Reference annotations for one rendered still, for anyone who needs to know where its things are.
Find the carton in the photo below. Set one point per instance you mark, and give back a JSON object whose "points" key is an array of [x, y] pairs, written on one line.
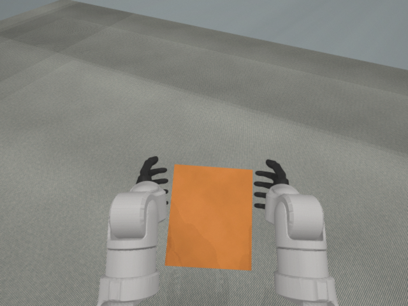
{"points": [[210, 224]]}

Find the right robot forearm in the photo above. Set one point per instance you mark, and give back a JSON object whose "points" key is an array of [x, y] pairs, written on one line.
{"points": [[302, 275]]}

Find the left robot forearm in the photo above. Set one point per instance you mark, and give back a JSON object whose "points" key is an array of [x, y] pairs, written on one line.
{"points": [[131, 275]]}

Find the robot right hand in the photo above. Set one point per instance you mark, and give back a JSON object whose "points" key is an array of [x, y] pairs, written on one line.
{"points": [[279, 177]]}

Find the robot left hand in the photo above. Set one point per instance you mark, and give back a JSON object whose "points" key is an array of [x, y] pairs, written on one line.
{"points": [[146, 173]]}

